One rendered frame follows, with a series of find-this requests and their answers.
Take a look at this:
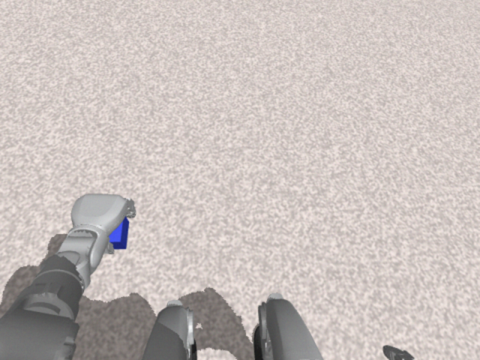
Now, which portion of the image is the left robot hand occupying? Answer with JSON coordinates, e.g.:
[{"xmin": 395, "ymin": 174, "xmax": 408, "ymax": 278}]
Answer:
[{"xmin": 71, "ymin": 193, "xmax": 136, "ymax": 254}]

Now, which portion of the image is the left robot arm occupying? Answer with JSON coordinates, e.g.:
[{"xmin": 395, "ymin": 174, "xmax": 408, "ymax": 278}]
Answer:
[{"xmin": 0, "ymin": 224, "xmax": 108, "ymax": 360}]

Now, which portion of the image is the right robot hand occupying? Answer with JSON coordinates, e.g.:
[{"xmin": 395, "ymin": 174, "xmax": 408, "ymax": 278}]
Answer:
[{"xmin": 383, "ymin": 345, "xmax": 415, "ymax": 360}]

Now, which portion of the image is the cube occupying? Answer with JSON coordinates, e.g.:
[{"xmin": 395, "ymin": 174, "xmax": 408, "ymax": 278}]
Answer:
[{"xmin": 109, "ymin": 217, "xmax": 129, "ymax": 250}]

